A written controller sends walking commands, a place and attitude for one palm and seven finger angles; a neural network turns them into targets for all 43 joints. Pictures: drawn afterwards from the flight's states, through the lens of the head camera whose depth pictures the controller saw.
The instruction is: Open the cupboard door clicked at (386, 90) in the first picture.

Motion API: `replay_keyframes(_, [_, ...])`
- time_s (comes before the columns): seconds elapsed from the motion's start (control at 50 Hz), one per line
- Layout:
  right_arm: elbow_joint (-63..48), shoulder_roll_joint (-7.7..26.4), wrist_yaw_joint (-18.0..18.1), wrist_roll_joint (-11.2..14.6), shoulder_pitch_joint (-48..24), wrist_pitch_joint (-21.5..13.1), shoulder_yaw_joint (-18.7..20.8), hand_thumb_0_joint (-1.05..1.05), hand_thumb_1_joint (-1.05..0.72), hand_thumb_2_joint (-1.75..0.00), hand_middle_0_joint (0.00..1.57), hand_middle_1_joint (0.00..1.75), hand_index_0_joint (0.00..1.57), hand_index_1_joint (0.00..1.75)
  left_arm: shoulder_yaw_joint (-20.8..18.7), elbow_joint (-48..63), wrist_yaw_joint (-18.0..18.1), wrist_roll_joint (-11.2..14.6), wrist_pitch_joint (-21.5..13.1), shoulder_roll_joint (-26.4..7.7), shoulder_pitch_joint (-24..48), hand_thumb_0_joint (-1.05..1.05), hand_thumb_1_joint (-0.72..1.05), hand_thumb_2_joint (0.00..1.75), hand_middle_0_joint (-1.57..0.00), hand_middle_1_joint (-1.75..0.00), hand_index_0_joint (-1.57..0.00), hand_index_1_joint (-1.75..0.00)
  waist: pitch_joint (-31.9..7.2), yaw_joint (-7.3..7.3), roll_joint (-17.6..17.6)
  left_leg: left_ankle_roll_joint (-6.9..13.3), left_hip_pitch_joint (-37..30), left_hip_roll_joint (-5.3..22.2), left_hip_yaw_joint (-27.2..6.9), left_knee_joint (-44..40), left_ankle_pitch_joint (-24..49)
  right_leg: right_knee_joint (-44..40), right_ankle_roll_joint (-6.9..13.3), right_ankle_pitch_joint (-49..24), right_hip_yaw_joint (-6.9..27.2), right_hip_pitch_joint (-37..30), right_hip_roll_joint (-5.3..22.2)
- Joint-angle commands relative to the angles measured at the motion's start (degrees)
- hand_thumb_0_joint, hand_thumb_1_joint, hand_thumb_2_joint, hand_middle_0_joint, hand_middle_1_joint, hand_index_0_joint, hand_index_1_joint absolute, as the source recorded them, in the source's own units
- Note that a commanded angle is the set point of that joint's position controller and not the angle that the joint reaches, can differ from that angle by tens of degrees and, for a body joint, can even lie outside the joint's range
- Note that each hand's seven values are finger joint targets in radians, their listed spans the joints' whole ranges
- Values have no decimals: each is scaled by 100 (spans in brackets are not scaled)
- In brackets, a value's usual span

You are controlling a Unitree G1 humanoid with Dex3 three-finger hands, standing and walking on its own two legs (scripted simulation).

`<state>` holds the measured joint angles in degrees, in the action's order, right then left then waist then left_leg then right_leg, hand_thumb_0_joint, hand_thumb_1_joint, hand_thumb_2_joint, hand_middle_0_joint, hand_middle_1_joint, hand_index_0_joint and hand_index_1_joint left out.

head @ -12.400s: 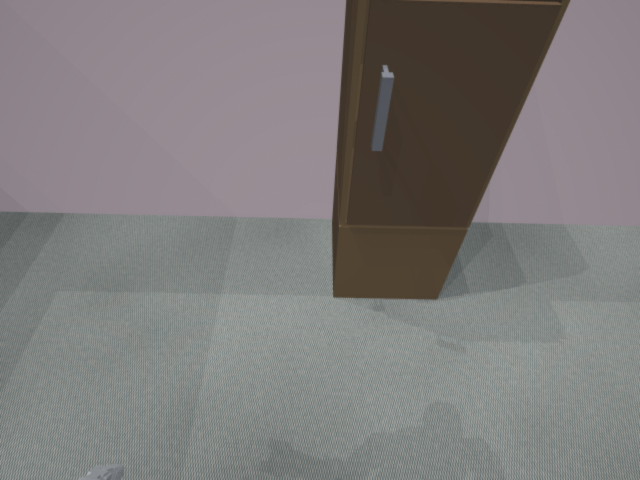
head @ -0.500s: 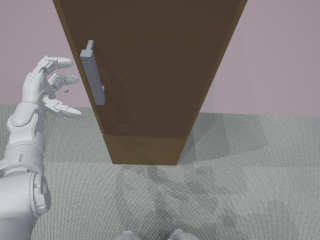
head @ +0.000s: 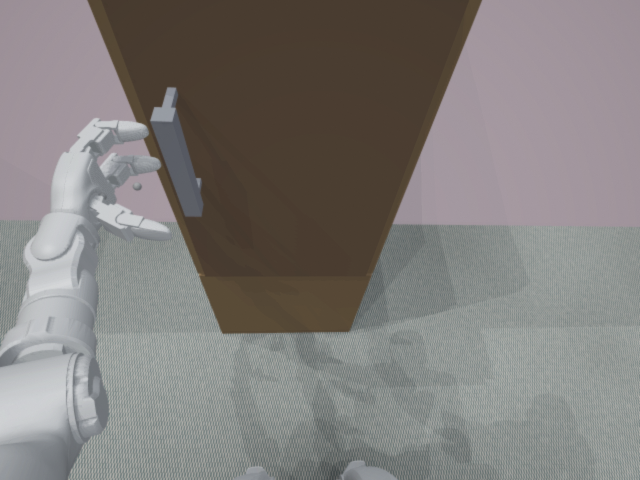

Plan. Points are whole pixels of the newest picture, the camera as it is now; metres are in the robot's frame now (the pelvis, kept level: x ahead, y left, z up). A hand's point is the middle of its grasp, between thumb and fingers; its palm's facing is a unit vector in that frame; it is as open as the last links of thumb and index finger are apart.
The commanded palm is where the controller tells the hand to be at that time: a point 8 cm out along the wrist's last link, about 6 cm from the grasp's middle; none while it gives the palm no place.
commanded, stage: slide the fingers in behind the handle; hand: left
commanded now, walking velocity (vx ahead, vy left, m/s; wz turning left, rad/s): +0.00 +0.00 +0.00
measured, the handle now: (183, 157) +0.51 +0.16 +0.08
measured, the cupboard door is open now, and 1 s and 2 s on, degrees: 0 0 0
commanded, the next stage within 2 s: close the thumb around the handle in 1.34 s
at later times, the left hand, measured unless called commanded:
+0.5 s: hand (167, 190) +0.45 +0.17 +0.08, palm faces -0.02 -1.00 -0.01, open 14.0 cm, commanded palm +0.42 +0.22 +0.09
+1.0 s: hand (195, 190) +0.45 +0.14 +0.09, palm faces -0.01 -1.00 +0.00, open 14.0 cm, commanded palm +0.42 +0.19 +0.09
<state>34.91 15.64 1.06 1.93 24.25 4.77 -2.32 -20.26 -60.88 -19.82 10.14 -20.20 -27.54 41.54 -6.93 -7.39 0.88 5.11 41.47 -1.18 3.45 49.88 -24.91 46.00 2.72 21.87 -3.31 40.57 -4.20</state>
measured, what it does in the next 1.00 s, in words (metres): stands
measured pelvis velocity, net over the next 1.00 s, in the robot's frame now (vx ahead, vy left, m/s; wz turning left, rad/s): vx -0.01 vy -0.02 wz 0.01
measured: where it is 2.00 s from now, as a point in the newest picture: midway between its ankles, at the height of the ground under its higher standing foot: outside the picture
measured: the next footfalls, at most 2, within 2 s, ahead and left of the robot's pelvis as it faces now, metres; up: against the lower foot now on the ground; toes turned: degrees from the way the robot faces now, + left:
none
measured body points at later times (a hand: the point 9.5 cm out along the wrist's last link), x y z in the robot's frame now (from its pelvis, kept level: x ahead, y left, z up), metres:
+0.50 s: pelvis -0.01 -0.01 +0.00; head +0.07 +0.01 +0.44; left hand +0.45 +0.23 +0.09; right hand +0.04 -0.27 -0.12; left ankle -0.01 +0.06 -0.70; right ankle +0.00 -0.09 -0.70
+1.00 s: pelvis -0.01 -0.02 +0.00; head +0.06 -0.01 +0.44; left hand +0.44 +0.19 +0.09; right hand +0.03 -0.28 -0.12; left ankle -0.01 +0.06 -0.70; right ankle +0.00 -0.09 -0.70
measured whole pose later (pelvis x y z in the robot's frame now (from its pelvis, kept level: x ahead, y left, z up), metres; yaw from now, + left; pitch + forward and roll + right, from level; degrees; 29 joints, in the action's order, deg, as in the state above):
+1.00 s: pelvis -0.01 -0.02 +0.00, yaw +1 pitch +15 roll -1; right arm 35.6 15.0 -0.2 1.6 22.2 2.3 -1.6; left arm -14.9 -60.6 -9.9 8.2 -22.7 -19.1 42.7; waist -6.6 -6.6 1.0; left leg 3.7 40.6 -1.2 3.0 50.0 -24.1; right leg 47.6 4.2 22.1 -3.8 40.3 -4.1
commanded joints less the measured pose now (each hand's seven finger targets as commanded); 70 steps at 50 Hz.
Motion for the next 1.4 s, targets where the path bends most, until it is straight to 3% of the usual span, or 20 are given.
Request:
replay_keyframes(0.0, [-504, 1004, 47, 13, 450, -164, 383, 0, -90, -90, 20, 30, 20, 30, -183, 1502, 169, 77, -449, -1390, 2389, 0, -50, 30, -30, -120, -30, -120, -2230, 120, 751, -434, -2024, 272, -817, -495, 2957, -305, -59, -1881, 229, -624, 58])
replay_keyframes(0.04, [-471, 972, 25, 13, 426, -193, 395, 0, -90, -90, 20, 30, 20, 30, 73, 1515, 219, 85, -486, -1015, 2407, 0, -50, 30, -30, -120, -30, -120, -2176, 48, 752, -483, -2225, 305, -871, -487, 2993, -327, -66, -1746, 193, -397, 45])
replay_keyframes(0.2, [-407, 980, 14, 1, 361, -255, 369, 0, -90, -90, 20, 30, 20, 30, 85, 1190, 412, -12, -519, -986, 2632, 0, -50, 30, -30, -120, -30, -120, -2032, 39, 476, -433, -1908, 237, -860, -501, 2472, -295, -61, -1610, 227, -487, 84])
replay_keyframes(0.28, [-429, 954, -13, -6, 327, -293, 384, 0, -90, -90, 20, 30, 20, 30, 344, 1235, 488, 3, -578, -589, 2740, 0, -50, 30, -30, -120, -30, -120, -2104, -26, 505, -452, -2100, 249, -918, -457, 2568, -266, -56, -1557, 196, -315, 75])
replay_keyframes(0.38, [-380, 982, 13, -1, 299, -336, 347, 0, -90, -90, 20, 30, 20, 30, 342, 910, 612, -66, -531, -657, 3084, 0, -50, 30, -30, -120, -30, -120, -1680, -118, 308, -364, -1580, 189, -865, -503, 1771, -317, -63, -1240, 245, -281, 111])
replay_keyframes(0.5, [-365, 941, -38, -53, 358, -412, 371, 0, -90, -90, 20, 30, 20, 30, 240, 1166, 774, -97, -702, -646, 2986, 0, -50, 30, -30, -120, -30, -120, -2492, 34, 469, -414, -1910, 180, -845, -395, 2327, -188, -67, -1636, 272, -578, 94])
replay_keyframes(0.58, [-383, 952, -39, -34, 396, -356, 364, 0, -90, -90, 20, 30, 20, 30, 145, 842, 788, -126, -574, -758, 2713, 0, -50, 30, -30, -120, -30, -120, -2057, 27, 123, -325, -1403, 138, -723, -418, 2085, -264, -80, -1728, 311, -808, 89])
replay_keyframes(0.7, [-432, 901, -35, -25, 369, -362, 369, 0, -90, -90, 20, 30, 20, 30, 83, 1221, 843, -97, -632, -806, 2730, 0, -50, 30, -30, -120, -30, -120, -2228, 77, 215, -286, -1348, 109, -613, -444, 2027, -313, -100, -1923, 400, -1110, 107])
replay_keyframes(0.76, [-412, 852, -58, -10, 348, -378, 382, 0, -90, -90, 20, 30, 20, 30, 390, 1283, 822, -103, -650, -425, 2711, 0, -50, 30, -30, -120, -30, -120, -2119, 11, 363, -297, -1451, 114, -602, -449, 2050, -339, -98, -1938, 386, -975, 108])
replay_keyframes(0.82, [-411, 863, -67, -6, 359, -371, 389, 0, -90, -90, 20, 30, 20, 30, 344, 1302, 856, -89, -624, -469, 2615, 0, -50, 30, -30, -120, -30, -120, -2160, 57, 377, -300, -1435, 100, -586, -444, 2110, -324, -102, -2020, 402, -1041, 114])
replay_keyframes(0.86, [-411, 825, -89, -1, 317, -390, 383, 0, -90, -90, 20, 30, 20, 30, 656, 1367, 882, -82, -609, -83, 2770, 0, -50, 30, -30, -120, -30, -120, -1981, -50, 284, -291, -1446, 104, -603, -487, 1919, -379, -111, -1859, 365, -901, 117])
replay_keyframes(0.92, [-384, 855, -82, -19, 351, -405, 400, 0, -90, -90, 20, 30, 20, 30, 350, 1325, 1001, -66, -615, -355, 2672, 0, -50, 30, -30, -120, -30, -120, -2126, 41, 45, -268, -1310, 72, -570, -465, 1941, -372, -124, -2008, 424, -1168, 132])
replay_keyframes(0.98, [-382, 847, -75, -21, 315, -404, 370, 0, -90, -90, 20, 30, 20, 30, 305, 1232, 1064, -194, -651, -542, 2788, 0, -50, 30, -30, -120, -30, -120, -1897, 36, 206, -251, -1114, 34, -533, -461, 1775, -367, -113, -1948, 475, -1185, 157])
replay_keyframes(1.1, [-394, 829, -78, -9, 260, -441, 379, 0, -90, -90, 20, 30, 20, 30, 517, 1194, 988, -116, -694, -200, 2863, 0, -50, 30, -30, -120, -30, -120, -2165, 3, 251, -263, -1372, 41, -556, -408, 1878, -356, -118, -2015, 481, -1100, 150])
replay_keyframes(1.12, [-374, 858, -66, -3, 282, -435, 385, 0, -90, -90, 20, 30, 20, 30, 334, 1161, 997, -125, -694, -447, 2790, 0, -50, 30, -30, -120, -30, -120, -2174, 54, 179, -271, -1307, 50, -565, -406, 1868, -339, -114, -2017, 482, -1159, 156])
replay_keyframes(1.18, [-362, 834, -62, -4, 293, -442, 367, 0, -90, -90, 20, 30, 20, 30, 542, 1101, 973, -127, -687, -242, 2978, 0, -50, 30, -30, -120, -30, -120, -2005, -66, 99, -250, -1222, 37, -573, -404, 1845, -349, -126, -2023, 471, -1102, 152])
replay_keyframes(1.22, [-361, 849, -70, -8, 265, -446, 381, 0, -90, -90, 20, 30, 20, 30, 465, 1182, 986, -158, -719, -345, 2904, 0, -50, 30, -30, -120, -30, -120, -2145, 27, 311, -274, -1303, 39, -568, -411, 1863, -326, -112, -2007, 481, -1094, 166])
replay_keyframes(1.28, [-382, 827, -91, -9, 282, -466, 393, 0, -90, -90, 20, 30, 20, 30, 682, 1349, 974, -120, -755, -49, 2852, 0, -50, 30, -30, -120, -30, -120, -2314, -16, 308, -275, -1537, 44, -601, -378, 2161, -289, -100, -2190, 431, -1095, 144])
replay_keyframes(1.34, [-349, 847, -103, -8, 274, -451, 401, 0, -90, -90, 20, 30, 20, 30, 541, 1323, 996, -113, -743, -225, 2802, 0, -50, 30, -30, -120, -30, -120, -2215, 14, 65, -262, -1345, 45, -575, -400, 1965, -338, -129, -2130, 468, -1187, 148])
replay_keyframes(1.38, [-398, 833, -99, -5, 244, -458, 391, 0, -90, -90, 20, 30, 20, 30, 601, 1361, 986, -118, -743, -135, 2727, 0, -50, 30, -30, -120, -30, -120, -2183, 24, 262, -253, -1375, 28, -554, -398, 2012, -328, -110, -2178, 468, -1171, 148])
